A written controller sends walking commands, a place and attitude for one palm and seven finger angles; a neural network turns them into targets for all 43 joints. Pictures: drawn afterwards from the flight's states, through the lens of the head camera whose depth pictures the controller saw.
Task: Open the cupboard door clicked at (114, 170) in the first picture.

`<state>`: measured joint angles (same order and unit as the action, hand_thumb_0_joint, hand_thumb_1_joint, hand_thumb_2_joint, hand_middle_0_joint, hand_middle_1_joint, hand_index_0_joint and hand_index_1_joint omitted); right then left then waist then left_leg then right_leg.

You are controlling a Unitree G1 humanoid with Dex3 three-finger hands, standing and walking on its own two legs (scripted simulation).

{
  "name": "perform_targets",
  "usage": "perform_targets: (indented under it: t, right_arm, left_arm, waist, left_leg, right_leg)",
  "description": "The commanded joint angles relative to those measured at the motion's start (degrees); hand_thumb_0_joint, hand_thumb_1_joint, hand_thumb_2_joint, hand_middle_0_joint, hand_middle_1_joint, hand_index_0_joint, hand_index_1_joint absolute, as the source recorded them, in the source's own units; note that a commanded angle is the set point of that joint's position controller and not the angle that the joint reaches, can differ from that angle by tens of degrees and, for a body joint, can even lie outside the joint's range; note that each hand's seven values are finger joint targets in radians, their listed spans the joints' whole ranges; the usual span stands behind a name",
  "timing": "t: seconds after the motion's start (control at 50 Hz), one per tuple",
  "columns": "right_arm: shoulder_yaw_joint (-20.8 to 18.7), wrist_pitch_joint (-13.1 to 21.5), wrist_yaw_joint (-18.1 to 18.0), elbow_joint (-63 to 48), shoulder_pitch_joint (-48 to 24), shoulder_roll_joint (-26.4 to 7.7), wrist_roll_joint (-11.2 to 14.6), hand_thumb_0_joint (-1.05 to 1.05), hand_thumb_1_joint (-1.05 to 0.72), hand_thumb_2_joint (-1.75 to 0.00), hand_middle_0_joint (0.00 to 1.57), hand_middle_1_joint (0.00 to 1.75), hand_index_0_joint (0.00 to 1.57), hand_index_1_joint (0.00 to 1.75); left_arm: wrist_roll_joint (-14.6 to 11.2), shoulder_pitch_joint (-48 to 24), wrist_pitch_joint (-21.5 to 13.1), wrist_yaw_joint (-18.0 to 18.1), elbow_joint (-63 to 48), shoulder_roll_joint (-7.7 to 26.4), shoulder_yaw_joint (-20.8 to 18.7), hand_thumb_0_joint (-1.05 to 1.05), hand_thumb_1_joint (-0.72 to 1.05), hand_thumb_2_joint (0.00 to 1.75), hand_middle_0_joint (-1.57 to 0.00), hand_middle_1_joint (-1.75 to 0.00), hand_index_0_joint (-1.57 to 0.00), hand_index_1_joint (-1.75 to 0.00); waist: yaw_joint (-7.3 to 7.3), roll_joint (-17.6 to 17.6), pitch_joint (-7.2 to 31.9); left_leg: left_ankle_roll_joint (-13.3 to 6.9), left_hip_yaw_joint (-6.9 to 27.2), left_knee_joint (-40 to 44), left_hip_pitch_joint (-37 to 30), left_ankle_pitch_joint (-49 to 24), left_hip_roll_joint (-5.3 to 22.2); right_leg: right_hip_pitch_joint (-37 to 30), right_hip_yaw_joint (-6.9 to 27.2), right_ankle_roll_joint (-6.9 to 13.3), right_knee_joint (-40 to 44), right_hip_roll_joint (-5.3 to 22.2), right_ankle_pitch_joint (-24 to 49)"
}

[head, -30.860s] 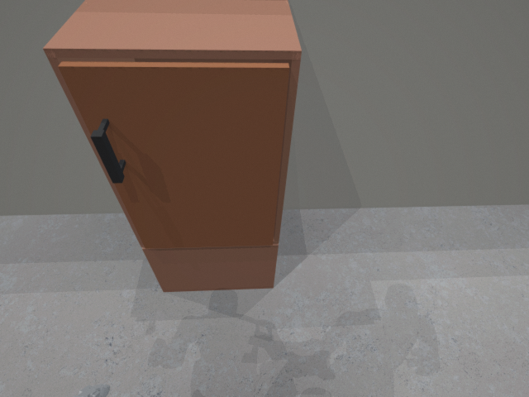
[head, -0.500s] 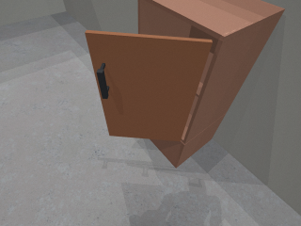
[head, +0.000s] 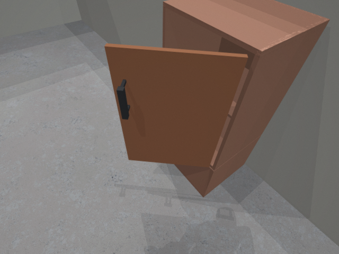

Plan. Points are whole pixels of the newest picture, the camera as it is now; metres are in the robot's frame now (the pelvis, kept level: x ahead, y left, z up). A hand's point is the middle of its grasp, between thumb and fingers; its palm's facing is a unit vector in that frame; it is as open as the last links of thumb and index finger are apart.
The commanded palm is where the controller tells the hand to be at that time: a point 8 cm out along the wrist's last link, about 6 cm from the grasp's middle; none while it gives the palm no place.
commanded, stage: raise the hand with hooked fingers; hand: left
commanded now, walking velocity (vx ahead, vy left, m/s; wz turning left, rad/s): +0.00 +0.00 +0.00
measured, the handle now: (124, 99) +0.56 +0.19 +0.02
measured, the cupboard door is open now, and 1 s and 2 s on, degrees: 48 48 48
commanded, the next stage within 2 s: none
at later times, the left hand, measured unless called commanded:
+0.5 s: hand out of the picture +0.12 +0.22 -0.04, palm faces +0.12 -0.99 -0.05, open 9.2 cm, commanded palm +0.12 +0.27 -0.04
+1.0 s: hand (62, 229) +0.17 +0.26 -0.03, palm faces -0.04 -1.00 -0.04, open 12.2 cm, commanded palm +0.15 +0.31 +0.00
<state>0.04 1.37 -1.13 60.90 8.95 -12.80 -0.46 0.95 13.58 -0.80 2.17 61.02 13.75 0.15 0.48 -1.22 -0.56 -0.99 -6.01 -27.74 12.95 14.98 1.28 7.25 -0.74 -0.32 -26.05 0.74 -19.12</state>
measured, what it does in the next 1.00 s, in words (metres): lowers itself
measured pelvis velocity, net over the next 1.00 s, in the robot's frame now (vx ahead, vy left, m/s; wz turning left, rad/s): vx -0.06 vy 0.01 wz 0.05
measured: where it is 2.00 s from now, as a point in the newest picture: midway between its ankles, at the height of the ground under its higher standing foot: outside the picture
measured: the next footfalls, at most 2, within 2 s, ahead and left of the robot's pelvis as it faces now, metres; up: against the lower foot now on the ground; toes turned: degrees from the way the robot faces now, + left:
none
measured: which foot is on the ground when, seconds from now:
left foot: down 0.00-1.00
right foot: down 0.00-1.00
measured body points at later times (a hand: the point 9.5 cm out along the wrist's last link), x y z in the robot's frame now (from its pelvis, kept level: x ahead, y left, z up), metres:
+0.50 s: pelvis -0.07 -0.03 -0.09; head -0.01 -0.01 +0.35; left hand +0.11 +0.28 -0.04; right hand +0.16 -0.27 -0.14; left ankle +0.00 +0.10 -0.74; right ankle -0.06 -0.12 -0.74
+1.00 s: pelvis -0.06 +0.01 -0.07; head +0.00 +0.03 +0.38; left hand +0.17 +0.31 -0.03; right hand +0.10 -0.24 -0.14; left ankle -0.01 +0.10 -0.74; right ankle -0.06 -0.12 -0.74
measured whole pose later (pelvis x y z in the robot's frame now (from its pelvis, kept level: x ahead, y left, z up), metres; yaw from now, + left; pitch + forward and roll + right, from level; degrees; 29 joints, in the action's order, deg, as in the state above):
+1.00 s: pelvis -0.06 +0.01 -0.07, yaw +3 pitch +12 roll -4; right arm 0.5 13.6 -3.9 33.2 16.8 -16.1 2.5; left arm -19.3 10.1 -19.4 -27.7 13.3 20.4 -17.5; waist -0.9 1.4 5.1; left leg -2.4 -0.8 -60.1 49.2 23.3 2.2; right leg 40.8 -4.5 -0.7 -57.4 0.4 -28.8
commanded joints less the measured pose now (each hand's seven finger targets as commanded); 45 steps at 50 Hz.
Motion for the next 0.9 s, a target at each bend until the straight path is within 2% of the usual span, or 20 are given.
perform_targets:
  t: [0.0, 0.02, 0.04, 0.06, 0.08, 0.12, 0.14, 0.18, 0.22, 0.26, 0.3, 0.32, 0.38, 0.42, 0.5, 0.56, 0.62, 0.72, 0.82, 0.88]
  right_arm:
    - [-1.34, 14.14, -3.94, -20.33, 0.96, -8.30, 2.48, 0.00, -0.90, -0.90, 0.20, 0.30, 0.20, 0.30]
    - [-2.19, 15.41, -4.21, -17.11, 0.91, -7.60, 2.60, 0.00, -0.90, -0.90, 0.20, 0.30, 0.20, 0.30]
    - [-2.50, 15.08, -3.70, -16.91, 4.04, -5.19, 3.53, 0.00, -0.90, -0.90, 0.20, 0.30, 0.20, 0.30]
    - [-3.68, 15.12, -3.02, -21.40, 2.90, -7.84, 2.74, 0.00, -0.90, -0.90, 0.20, 0.30, 0.20, 0.30]
    - [-4.72, 15.16, -3.06, -22.19, 2.69, -8.87, 2.04, 0.00, -0.90, -0.90, 0.20, 0.30, 0.20, 0.30]
    - [-5.01, 14.63, -2.83, -24.77, 1.73, -8.63, 1.68, 0.00, -0.90, -0.90, 0.20, 0.30, 0.20, 0.30]
    - [-4.76, 14.26, -2.36, -25.85, 1.17, -8.48, 1.47, 0.00, -0.90, -0.90, 0.20, 0.30, 0.20, 0.30]
    - [-5.77, 14.17, -1.23, -28.45, -0.77, -8.74, 1.05, 0.00, -0.90, -0.90, 0.20, 0.30, 0.20, 0.30]
    - [-6.20, 14.45, -0.08, -31.27, -2.18, -9.24, 1.59, 0.00, -0.90, -0.90, 0.20, 0.30, 0.20, 0.30]
    - [-6.01, 15.02, 0.19, -34.15, -2.57, -9.78, 1.88, 0.00, -0.90, -0.90, 0.20, 0.30, 0.20, 0.30]
    - [-5.59, 15.28, -0.55, -36.79, -2.18, -9.36, 1.99, 0.00, -0.90, -0.90, 0.20, 0.30, 0.20, 0.30]
    - [-5.13, 15.16, -0.89, -36.67, -1.31, -8.96, 1.95, 0.00, -0.90, -0.90, 0.20, 0.30, 0.20, 0.30]
    - [-4.24, 15.88, -2.46, -37.09, -0.57, -7.77, 2.10, 0.00, -0.90, -0.90, 0.20, 0.30, 0.20, 0.30]
    - [-3.60, 16.93, -3.53, -35.37, 0.99, -8.44, 2.05, 0.00, -0.90, -0.90, 0.20, 0.30, 0.20, 0.30]
    - [-2.95, 18.14, -5.00, -32.94, 2.32, -10.44, 2.95, 0.00, -0.90, -0.90, 0.20, 0.30, 0.20, 0.30]
    - [-2.64, 17.18, -5.35, -34.54, 2.75, -11.11, 3.47, 0.00, -0.90, -0.90, 0.20, 0.30, 0.20, 0.30]
    - [-2.51, 15.55, -4.87, -37.27, 1.93, -10.50, 3.27, 0.00, -0.90, -0.90, 0.20, 0.30, 0.20, 0.30]
    - [-2.48, 14.62, -3.37, -38.32, 2.34, -8.01, 2.45, 0.00, -0.90, -0.90, 0.20, 0.30, 0.20, 0.30]
    - [-2.97, 15.09, -2.23, -36.65, 4.64, -9.71, 2.54, 0.00, -0.90, -0.90, 0.20, 0.30, 0.20, 0.30]
    - [-3.10, 15.54, -2.86, -36.67, 6.07, -11.42, 3.11, 0.00, -0.90, -0.90, 0.20, 0.30, 0.20, 0.30]
  left_arm:
    - [-5.72, -4.83, -9.58, 2.39, -69.45, 14.42, -12.22, 0.00, 0.85, 0.88, -0.20, -0.33, -0.20, -0.33]
    - [-7.49, -3.28, -7.76, 4.30, -66.55, 10.32, -10.11, 0.00, 0.83, 0.87, -0.21, -0.34, -0.21, -0.34]
    - [-9.14, 12.31, -3.37, 3.28, -56.04, -5.10, -1.89, 0.00, 0.81, 0.86, -0.21, -0.36, -0.21, -0.36]
    - [-10.32, 0.15, -5.17, 1.97, -64.98, -1.24, -4.97, 0.00, 0.78, 0.85, -0.21, -0.37, -0.21, -0.37]
    - [-10.26, 1.18, -7.46, 0.05, -61.59, 0.78, -7.55, 0.00, 0.76, 0.84, -0.21, -0.39, -0.21, -0.39]
    - [-11.06, 12.87, -13.04, -4.52, -46.44, 1.21, -12.08, 0.00, 0.71, 0.82, -0.21, -0.42, -0.21, -0.42]
    - [-12.09, 15.84, -16.75, -7.84, -42.24, -0.30, -12.27, 0.00, 0.69, 0.81, -0.22, -0.43, -0.22, -0.43]
    - [-13.57, 20.19, -24.51, -15.81, -41.54, 0.23, -14.25, 0.00, 0.64, 0.79, -0.22, -0.47, -0.22, -0.47]
    - [-15.02, 18.46, -30.27, -23.44, -38.83, 4.68, -17.78, 0.00, 0.60, 0.77, -0.22, -0.50, -0.22, -0.50]
    - [-17.54, 9.91, -34.33, -29.99, -43.85, 10.87, -21.94, 0.00, 0.55, 0.75, -0.22, -0.53, -0.22, -0.53]
    - [-20.49, 3.46, -35.39, -32.10, -50.91, 15.57, -26.31, 0.00, 0.50, 0.73, -0.23, -0.55, -0.23, -0.55]
    - [-21.87, -1.26, -36.02, -32.26, -54.40, 17.91, -27.74, 0.00, 0.48, 0.72, -0.23, -0.57, -0.23, -0.57]
    - [-24.99, -11.88, -38.80, -30.75, -67.13, 15.00, -24.84, 0.00, 0.41, 0.69, -0.24, -0.62, -0.24, -0.62]
    - [-25.14, -17.90, -39.03, -30.38, -70.72, 13.33, -20.59, 0.00, 0.36, 0.67, -0.24, -0.64, -0.24, -0.64]
    - [-21.94, -14.24, -31.85, -31.73, -60.64, 12.19, -14.71, 0.00, 0.27, 0.63, -0.25, -0.70, -0.25, -0.70]
    - [-20.79, -11.46, -22.47, -33.29, -54.91, 16.61, -17.56, 0.00, 0.20, 0.60, -0.25, -0.75, -0.25, -0.75]
    - [-22.19, -5.97, -16.24, -32.27, -54.16, 21.88, -26.19, 0.00, 0.13, 0.57, -0.25, -0.80, -0.25, -0.80]
    - [-25.72, -3.11, -20.92, -26.16, -61.51, 17.90, -30.10, 0.00, 0.01, 0.52, -0.26, -0.87, -0.26, -0.87]
    - [-21.66, -6.85, -24.40, -27.10, -58.33, 11.20, -19.68, 0.00, -0.10, 0.47, -0.27, -0.94, -0.27, -0.94]
    - [-20.75, -10.46, -23.21, -29.96, -58.09, 14.79, -19.33, 0.00, -0.17, 0.44, -0.28, -0.99, -0.28, -0.99]
  waist:
    - [0.05, 22.93, 21.34]
    - [-1.17, 17.49, 18.99]
    - [-3.74, 12.68, 11.36]
    - [-3.13, 7.89, 6.19]
    - [-3.79, 2.78, 4.67]
    - [-1.00, -9.19, -2.08]
    - [-0.36, -14.44, -0.85]
    - [2.40, -15.37, 6.46]
    - [3.68, -8.77, 10.36]
    - [2.63, -1.63, 15.65]
    - [2.94, 3.11, 22.09]
    - [2.70, 5.09, 21.53]
    - [-0.35, 10.46, 24.15]
    - [-3.36, 8.96, 22.43]
    - [-5.28, 6.09, 13.37]
    - [-3.15, 3.93, 13.38]
    - [1.52, 2.53, 17.76]
    - [3.32, 3.01, 21.12]
    - [-1.98, 4.64, 14.87]
    - [-3.07, 4.64, 16.73]
  left_leg:
    - [-1.31, 9.22, 4.46, -29.12, -45.45, 4.26]
    - [1.29, 7.85, 3.10, -20.52, -41.94, 3.15]
    - [0.33, 8.11, 3.32, -18.92, -37.93, 3.84]
    - [0.66, 8.67, 0.77, -10.82, -31.06, 3.24]
    - [0.63, 7.65, -2.31, -5.60, -21.32, 2.08]
    - [0.76, 6.86, -7.00, 8.04, -10.77, -0.53]
    - [0.72, 6.53, -9.85, 12.44, -9.89, -0.98]
    - [1.18, 5.30, -15.97, 18.10, -12.50, -1.38]
    - [1.61, 4.66, -20.79, 22.72, -10.20, -2.10]
    - [1.31, 4.18, -25.27, 26.23, -5.52, -2.44]
    - [0.49, 3.74, -28.29, 27.34, -2.55, -2.44]
    - [0.48, 4.28, -29.37, 28.59, 0.87, -2.07]
    - [-0.72, 5.16, -31.98, 25.78, 3.54, -0.55]
    - [-1.13, 6.28, -33.55, 26.19, 5.14, 0.28]
    - [-1.53, 7.74, -31.32, 29.65, 10.51, 0.50]
    - [-1.60, 7.81, -28.96, 30.09, 9.66, 0.16]
    - [-1.27, 7.73, -26.51, 27.84, 3.87, -0.13]
    - [-0.42, 7.61, -23.98, 23.25, -3.95, -0.11]
    - [-0.70, 8.39, -23.23, 21.75, 1.00, 0.12]
    - [-0.92, 9.27, -21.76, 20.59, 4.91, 0.26]
  right_leg:
    - [10.98, -3.38, 2.53, -10.06, -1.00, 16.61]
    - [11.90, -4.31, 2.26, -10.44, -0.67, 6.43]
    - [17.09, -4.78, 1.20, -9.46, -0.95, 3.69]
    - [16.51, -4.33, 0.99, -7.06, -0.11, 5.76]
    - [17.91, -4.84, 1.10, -4.14, -0.46, 7.16]
    - [20.33, -5.52, 1.18, -5.10, -0.70, 9.82]
    - [23.05, -5.41, 0.86, -8.75, -0.90, 11.90]
    - [24.78, -5.46, 1.14, -17.64, -1.28, 17.72]
    - [26.11, -2.66, 1.73, -22.49, -0.25, 18.24]
    - [28.03, 0.84, 1.60, -24.37, 0.59, 12.43]
    - [27.92, 4.32, 0.90, -24.42, 0.80, 5.61]
    - [29.30, 6.50, 0.93, -23.14, 0.94, -1.02]
    - [33.44, 7.40, 0.94, -22.38, -0.09, -9.59]
    - [36.85, 7.29, 1.10, -22.69, -0.92, -11.74]
    - [40.97, 6.17, 0.92, -20.24, -1.39, -17.16]
    - [37.59, 6.45, 0.64, -17.82, -0.64, -17.60]
    - [30.38, 4.84, 1.02, -18.40, -0.72, -11.56]
    - [27.42, 0.03, 1.21, -22.24, -2.32, 2.14]
    - [37.06, -2.44, 1.12, -23.08, -3.17, -1.80]
    - [37.24, -2.17, 1.13, -21.79, -2.84, -5.18]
